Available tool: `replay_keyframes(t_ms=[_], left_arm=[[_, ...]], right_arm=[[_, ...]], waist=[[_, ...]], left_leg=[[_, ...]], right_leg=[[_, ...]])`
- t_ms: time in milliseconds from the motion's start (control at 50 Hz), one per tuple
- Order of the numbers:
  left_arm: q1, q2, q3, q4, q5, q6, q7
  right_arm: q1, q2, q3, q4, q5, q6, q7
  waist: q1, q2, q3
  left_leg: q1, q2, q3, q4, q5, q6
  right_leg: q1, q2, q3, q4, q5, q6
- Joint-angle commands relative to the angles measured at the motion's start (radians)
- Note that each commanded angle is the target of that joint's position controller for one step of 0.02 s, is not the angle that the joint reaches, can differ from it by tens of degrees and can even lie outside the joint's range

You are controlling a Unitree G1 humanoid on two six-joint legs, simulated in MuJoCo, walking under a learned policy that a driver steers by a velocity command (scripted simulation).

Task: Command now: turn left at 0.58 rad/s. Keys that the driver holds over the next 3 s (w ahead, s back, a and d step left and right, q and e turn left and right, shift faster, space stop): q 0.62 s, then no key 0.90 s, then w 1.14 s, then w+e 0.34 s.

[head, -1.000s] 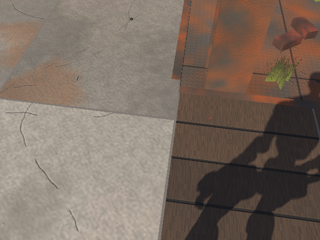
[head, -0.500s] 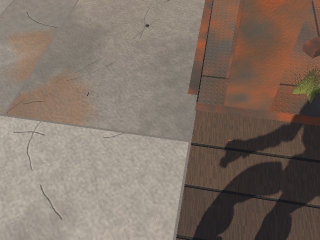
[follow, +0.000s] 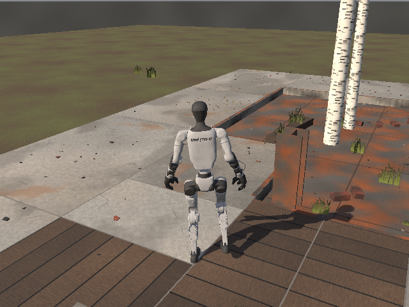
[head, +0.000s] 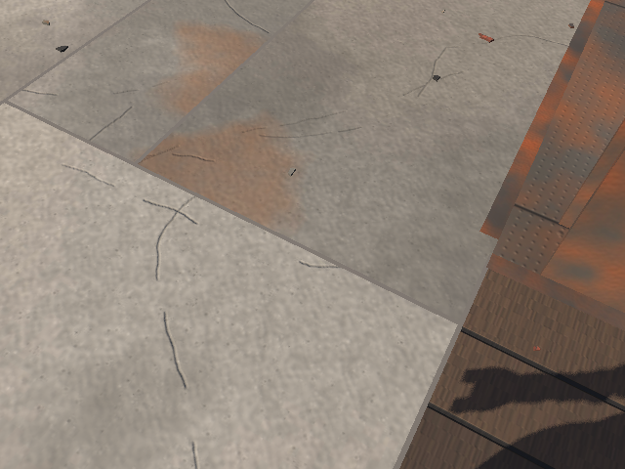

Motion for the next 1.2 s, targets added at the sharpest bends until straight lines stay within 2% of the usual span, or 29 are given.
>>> replay_keyframes(t_ms=[20, 140, 200, 220, 240, 260, 280, 300, 340, 380, 480, 560, 620, 640, 660, 680, 700, 720, 740, 780, 840, 900, 960, 1020, 1060, 1080, 1100, 1140, 1200], left_arm=[[-0.058, 0.05, 0.002, -0.071, -0.004, -0.02, -0.007], [-0.028, 0.074, -0.001, -0.076, -0.014, -0.041, -0.033], [0.053, 0.086, 0.002, -0.063, -0.017, -0.056, -0.049], [0.095, 0.107, 0.009, -0.051, -0.012, -0.057, -0.053], [0.126, 0.169, 0.023, -0.051, 0.005, -0.052, -0.048], [0.095, 0.242, 0.033, -0.055, 0.027, -0.037, -0.042], [0.08, 0.181, 0.02, -0.08, 0.038, -0.038, -0.041], [0.033, 0.129, 0.005, -0.103, 0.031, -0.039, -0.036], [-0.02, 0.092, -0.007, -0.119, 0.006, -0.033, -0.029], [0.003, 0.101, -0.01, -0.115, 0.006, -0.023, -0.019], [0.066, 0.155, 0.005, -0.115, 0.009, -0.005, -0.01], [0.052, 0.192, 0.017, -0.13, -0.004, -0.001, -0.03], [0.041, 0.199, 0.02, -0.129, -0.031, -0.004, -0.041], [0.062, 0.176, 0.013, -0.117, -0.037, -0.005, -0.044], [0.127, 0.125, -0.001, -0.095, -0.02, -0.008, -0.052], [0.116, 0.035, -0.038, -0.143, 0.042, -0.012, -0.063], [0.033, 0.095, -0.019, -0.166, 0.016, -0.014, -0.053], [0.007, 0.138, -0.006, -0.165, -0.014, -0.007, -0.045], [0.021, 0.135, -0.003, -0.155, -0.018, -0.002, -0.04], [0.06, 0.136, 0.001, -0.125, -0.004, 0.01, -0.03], [0.107, 0.11, -0.005, -0.111, -0.007, 0.012, -0.032], [0.074, 0.076, -0.024, -0.122, -0.001, 0.013, -0.033], [0.065, 0.083, -0.028, -0.128, -0.002, 0.012, -0.037], [0.102, 0.071, -0.033, -0.114, -0.002, 0.002, -0.044], [0.144, 0.09, -0.037, -0.103, 0.022, -0.01, -0.048], [0.143, 0.158, -0.026, -0.109, 0.02, -0.012, -0.046], [0.108, 0.145, -0.025, -0.092, 0.004, -0.013, -0.05], [0.076, 0.077, -0.044, -0.103, 0.011, -0.022, -0.057], [0.102, 0.077, -0.05, -0.087, 0.01, -0.04, -0.055]], right_arm=[[-0.009, -0.182, -0.046, -0.07, 0.005, -0.006, -0.012], [-0.052, -0.198, -0.052, -0.108, 0.002, 0.012, -0.001], [-0.101, -0.192, -0.046, -0.135, 0.016, 0.026, -0.005], [-0.107, -0.178, -0.041, -0.146, 0.02, 0.031, -0.01], [-0.074, -0.127, -0.027, -0.155, 0.012, 0.033, -0.011], [-0.014, -0.095, -0.024, -0.178, 0.017, 0.024, -0.006], [-0.015, -0.196, -0.049, -0.168, 0.0, 0.012, 0.001], [-0.005, -0.24, -0.068, -0.149, 0.009, 0.013, 0.006], [0.005, -0.204, -0.066, -0.126, 0.009, 0.035, 0.003], [-0.023, -0.154, -0.05, -0.149, 0.017, 0.045, 0.012], [-0.11, -0.114, -0.024, -0.221, 0.014, 0.041, 0.026], [-0.095, -0.128, -0.025, -0.238, 0.014, 0.047, 0.045], [-0.046, -0.132, -0.036, -0.234, 0.014, 0.057, 0.057], [-0.005, -0.138, -0.043, -0.218, 0.011, 0.056, 0.054], [0.04, -0.189, -0.061, -0.209, 0.011, 0.053, 0.041], [0.059, -0.305, -0.079, -0.234, -0.002, 0.048, 0.021], [0.075, -0.27, -0.061, -0.247, -0.033, 0.022, 0.036], [0.047, -0.237, -0.049, -0.238, -0.037, 0.002, 0.045], [-0.003, -0.209, -0.042, -0.227, -0.025, -0.008, 0.043], [-0.082, -0.172, -0.023, -0.228, -0.009, -0.008, 0.033], [-0.101, -0.131, -0.004, -0.222, -0.022, -0.016, 0.023], [-0.1, -0.129, -0.002, -0.201, -0.021, -0.016, 0.019], [-0.092, -0.141, -0.003, -0.176, -0.023, -0.011, 0.026], [-0.116, -0.112, 0.013, -0.154, -0.013, -0.009, 0.034], [-0.074, -0.075, 0.028, -0.126, -0.018, -0.018, 0.036], [-0.031, -0.079, 0.025, -0.12, -0.034, -0.025, 0.042], [-0.018, -0.066, 0.026, -0.118, -0.036, -0.025, 0.041], [-0.104, -0.101, 0.016, -0.12, -0.027, -0.015, 0.035], [-0.093, -0.084, 0.017, -0.111, -0.024, 0.001, 0.028]], waist=[[-0.006, 0.167, -0.102], [-0.009, 0.188, -0.113], [0.042, 0.186, -0.133], [0.058, 0.164, -0.141], [0.039, 0.021, -0.178], [-0.031, -0.265, -0.14], [-0.004, -0.22, -0.14], [-0.018, -0.138, -0.124], [-0.024, -0.102, -0.079], [-0.004, -0.114, -0.053], [0.055, -0.145, -0.083], [0.049, -0.161, -0.081], [0.009, -0.15, -0.078], [-0.007, -0.121, -0.087], [-0.009, 0.017, -0.121], [0.02, 0.355, -0.156], [-0.054, 0.275, -0.219], [-0.048, 0.19, -0.167], [-0.02, 0.168, -0.127], [0.016, 0.155, -0.098], [0.037, 0.156, -0.118], [0.015, 0.16, -0.099], [-0.005, 0.167, -0.073], [0.023, 0.145, -0.057], [0.035, 0.077, -0.083], [-0.015, -0.03, -0.093], [-0.041, -0.124, -0.092], [0.006, -0.074, -0.053], [0.012, -0.044, -0.047]], left_leg=[[0.201, 0.222, -0.276, -0.111, 0.142, 0.152], [0.148, 0.208, -0.376, -0.061, 0.268, 0.171], [0.147, 0.166, -0.404, 0.002, 0.342, 0.126], [0.095, 0.128, -0.383, 0.039, 0.262, 0.083], [-0.039, 0.048, -0.294, 0.196, 0.019, 0.029], [-0.286, -0.132, -0.105, 0.369, -0.429, -0.028], [-0.33, -0.059, -0.099, 0.612, -0.481, -0.071], [-0.324, -0.031, -0.096, 0.706, -0.405, -0.085], [-0.349, -0.009, -0.069, 0.778, -0.284, -0.119], [-0.348, 0.003, -0.019, 0.769, -0.22, -0.14], [-0.298, 0.066, 0.046, 0.512, -0.188, -0.155], [-0.144, 0.066, 0.116, 0.341, -0.175, -0.12], [-0.026, 0.043, 0.15, 0.129, -0.074, -0.063], [0.083, 0.018, 0.148, 0.019, 0.007, -0.031], [0.258, 0.07, 0.041, -0.049, 0.231, 0.01], [0.434, 0.369, -0.332, -0.018, 0.69, 0.141], [0.326, 0.453, -0.418, -0.056, 0.649, 0.306], [0.273, 0.395, -0.32, -0.075, 0.553, 0.28], [0.236, 0.33, -0.245, -0.081, 0.438, 0.219], [0.157, 0.265, -0.166, -0.093, 0.378, 0.163], [0.135, 0.237, -0.119, -0.113, 0.359, 0.163], [0.141, 0.231, -0.123, -0.119, 0.25, 0.163], [0.107, 0.237, -0.155, -0.121, 0.151, 0.179], [0.073, 0.219, -0.171, -0.092, 0.096, 0.154], [0.018, 0.157, -0.137, -0.052, 0.041, 0.069], [-0.004, 0.087, -0.076, -0.004, -0.034, 0.025], [0.058, 0.041, -0.014, -0.016, -0.06, -0.008], [0.106, 0.045, -0.011, 0.018, -0.008, -0.016], [0.102, 0.058, -0.028, 0.017, 0.063, 0.002]], right_leg=[[-0.059, -0.003, 0.036, -0.141, 0.012, 0.019], [0.118, 0.031, 0.036, -0.317, -0.055, 0.017], [0.264, 0.035, 0.023, -0.549, 0.059, -0.009], [0.374, -0.004, 0.03, -0.65, 0.186, -0.028], [0.526, -0.182, 0.169, -0.665, 0.294, -0.09], [0.593, -0.372, 0.411, -0.668, 0.557, -0.254], [0.544, -0.459, 0.459, -0.67, 0.602, -0.351], [0.515, -0.4, 0.348, -0.657, 0.572, -0.324], [0.491, -0.289, 0.189, -0.648, 0.467, -0.247], [0.466, -0.253, 0.1, -0.669, 0.475, -0.252], [0.555, -0.29, 0.03, -0.678, 0.469, -0.276], [0.494, -0.312, -0.027, -0.665, 0.459, -0.259], [0.476, -0.321, -0.058, -0.581, 0.402, -0.206], [0.424, -0.294, -0.086, -0.508, 0.347, -0.162], [0.302, -0.234, -0.161, -0.347, 0.206, -0.086], [0.005, -0.104, -0.217, -0.012, -0.363, 0.01], [-0.054, -0.052, -0.065, 0.16, -0.418, 0.021], [-0.056, -0.073, -0.034, 0.225, -0.35, 0.011], [-0.057, -0.086, -0.022, 0.205, -0.271, 0.0], [0.0, -0.089, -0.022, 0.179, -0.145, 0.01], [0.081, -0.076, -0.023, 0.099, -0.05, 0.022], [0.137, -0.082, -0.02, -0.11, -0.049, 0.025], [0.216, -0.069, -0.037, -0.247, -0.092, 0.018], [0.322, -0.053, -0.055, -0.451, 0.007, -0.004], [0.491, -0.102, 0.009, -0.596, 0.301, -0.036], [0.514, -0.17, 0.057, -0.557, 0.432, -0.07], [0.41, -0.165, 0.057, -0.554, 0.242, -0.109], [0.326, -0.121, 0.029, -0.582, 0.104, -0.081], [0.343, -0.1, 0.004, -0.561, 0.141, -0.058]])
Next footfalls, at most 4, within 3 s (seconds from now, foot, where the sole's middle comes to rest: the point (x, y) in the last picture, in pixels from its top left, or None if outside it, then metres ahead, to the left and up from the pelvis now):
0.24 right None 0.08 -0.14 -0.78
0.66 left None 0.01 0.12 -0.78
1.06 right None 0.11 -0.09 -0.78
2.20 right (248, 468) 0.46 0.10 -0.78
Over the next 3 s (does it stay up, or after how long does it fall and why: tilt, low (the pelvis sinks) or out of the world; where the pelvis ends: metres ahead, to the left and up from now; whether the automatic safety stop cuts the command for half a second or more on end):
stays up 0.62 0.34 0.00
